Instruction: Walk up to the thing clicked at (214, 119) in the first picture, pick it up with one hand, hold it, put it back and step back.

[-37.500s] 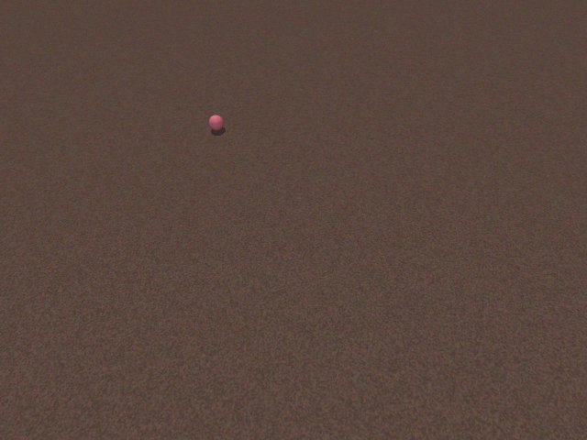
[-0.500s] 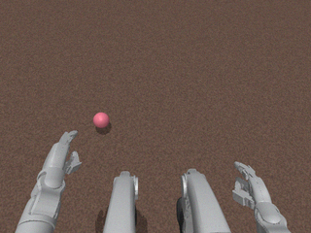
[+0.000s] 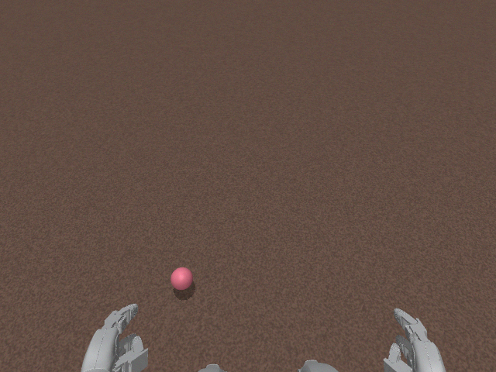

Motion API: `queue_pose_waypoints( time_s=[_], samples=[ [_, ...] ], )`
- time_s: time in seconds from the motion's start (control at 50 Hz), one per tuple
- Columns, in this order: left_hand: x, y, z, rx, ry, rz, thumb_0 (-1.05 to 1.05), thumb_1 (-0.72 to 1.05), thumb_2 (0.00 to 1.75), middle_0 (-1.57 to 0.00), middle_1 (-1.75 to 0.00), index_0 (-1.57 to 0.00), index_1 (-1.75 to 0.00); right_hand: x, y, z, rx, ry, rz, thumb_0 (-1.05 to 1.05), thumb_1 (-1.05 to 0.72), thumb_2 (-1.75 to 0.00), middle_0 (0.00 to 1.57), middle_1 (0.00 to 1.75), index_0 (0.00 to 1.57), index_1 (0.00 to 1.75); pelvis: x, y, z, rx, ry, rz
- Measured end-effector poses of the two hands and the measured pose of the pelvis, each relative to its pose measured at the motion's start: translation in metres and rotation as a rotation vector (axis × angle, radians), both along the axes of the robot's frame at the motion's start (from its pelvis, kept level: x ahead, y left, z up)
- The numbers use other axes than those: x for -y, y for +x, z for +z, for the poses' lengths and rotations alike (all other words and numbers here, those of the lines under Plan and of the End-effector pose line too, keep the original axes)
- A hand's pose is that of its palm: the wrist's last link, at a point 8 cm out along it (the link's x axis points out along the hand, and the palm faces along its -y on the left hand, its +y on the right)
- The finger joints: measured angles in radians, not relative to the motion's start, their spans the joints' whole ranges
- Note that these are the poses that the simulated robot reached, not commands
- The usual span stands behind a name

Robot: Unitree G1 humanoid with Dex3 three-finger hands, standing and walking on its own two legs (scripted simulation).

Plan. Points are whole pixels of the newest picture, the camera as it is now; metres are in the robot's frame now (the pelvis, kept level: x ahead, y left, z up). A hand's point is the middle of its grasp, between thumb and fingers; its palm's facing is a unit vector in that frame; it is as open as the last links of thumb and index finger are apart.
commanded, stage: home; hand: left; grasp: from above
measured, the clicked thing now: (181, 278) +0.57 +0.27 -0.66
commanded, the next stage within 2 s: none
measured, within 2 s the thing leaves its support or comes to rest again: neither
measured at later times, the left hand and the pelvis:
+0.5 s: hand (143, 362) +0.17 +0.18 -0.04, palm faces +0.07 -0.98 -0.20, open 7.4 cm; pelvis +0.01 +0.00 +0.01, yaw +1 degrees
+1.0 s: hand (143, 361) +0.17 +0.18 -0.04, palm faces +0.05 -0.98 -0.19, open 7.4 cm; pelvis +0.01 +0.00 +0.01, yaw +0 degrees
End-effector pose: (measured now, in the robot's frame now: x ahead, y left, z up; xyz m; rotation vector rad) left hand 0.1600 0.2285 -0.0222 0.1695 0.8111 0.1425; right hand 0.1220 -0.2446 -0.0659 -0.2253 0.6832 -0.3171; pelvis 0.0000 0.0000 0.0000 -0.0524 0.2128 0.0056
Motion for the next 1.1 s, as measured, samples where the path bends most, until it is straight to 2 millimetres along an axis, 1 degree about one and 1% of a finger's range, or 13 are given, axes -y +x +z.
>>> queue_pose_waypoints(
  time_s=[0.06,0.12,0.24,0.34,0.46,0.64,0.78,0.9,1.1],
  samples=[
    [0.001,-0.006,0.011,0.007,-0.001,-0.001,0.01,0.9,0.9,-0.2,-0.3,-0.2,-0.3,-0.001,0.01,0.009,0.041,-0.002,0.01,0.01,-0.9,-0.9,0.2,0.3,0.2,0.3,0.0,0.004,0.005,0.019,0.003,0.002],
    [0.001,-0.011,0.016,0.007,-0.004,0.002,0.01,0.9,0.9,-0.2,-0.3,-0.2,-0.3,-0.002,0.022,0.016,0.078,-0.004,0.031,0.01,-0.9,-0.9,0.2,0.3,0.2,0.3,0.001,0.006,0.008,0.032,0.006,0.006],
    [0.001,-0.016,0.013,-0.011,-0.012,0.011,0.01,0.9,0.9,-0.2,-0.3,-0.2,-0.3,-0.006,0.044,0.026,0.135,-0.016,0.085,0.01,-0.9,-0.9,0.2,0.3,0.2,0.3,0.002,0.007,0.01,0.045,0.01,0.013],
    [0.002,-0.015,0.009,-0.012,-0.016,0.012,0.01,0.9,0.9,-0.2,-0.3,-0.2,-0.3,-0.006,0.051,0.029,0.152,-0.026,0.109,0.01,-0.9,-0.9,0.2,0.3,0.2,0.3,0.004,0.007,0.009,0.048,0.011,0.016],
    [0.003,-0.012,0.011,-0.003,-0.013,0.007,0.01,0.9,0.9,-0.2,-0.3,-0.2,-0.3,-0.006,0.05,0.026,0.134,-0.026,0.11,0.01,-0.9,-0.9,0.2,0.3,0.2,0.3,0.004,0.009,0.01,0.048,0.01,0.016],
    [0.002,-0.007,0.012,-0.004,-0.008,0.0,0.01,0.9,0.9,-0.2,-0.3,-0.2,-0.3,-0.004,0.037,0.018,0.092,-0.018,0.082,0.01,-0.9,-0.9,0.2,0.3,0.2,0.3,0.003,0.011,0.009,0.048,0.01,0.011],
    [0.002,-0.006,0.011,-0.004,-0.011,-0.007,0.01,0.9,0.9,-0.2,-0.3,-0.2,-0.3,-0.002,0.031,0.017,0.08,-0.02,0.07,0.01,-0.9,-0.9,0.2,0.3,0.2,0.3,0.002,0.01,0.01,0.049,0.01,0.008],
    [0.002,-0.007,0.011,-0.005,-0.012,-0.008,0.01,0.9,0.9,-0.2,-0.3,-0.2,-0.3,-0.002,0.031,0.018,0.086,-0.022,0.068,0.01,-0.9,-0.9,0.2,0.3,0.2,0.3,0.002,0.009,0.01,0.047,0.01,0.006],
    [0.002,-0.008,0.011,-0.007,-0.011,-0.003,0.01,0.9,0.9,-0.2,-0.3,-0.2,-0.3,-0.004,0.038,0.02,0.102,-0.02,0.08,0.01,-0.9,-0.9,0.2,0.3,0.2,0.3,0.003,0.01,0.009,0.046,0.009,0.008]
  ],
)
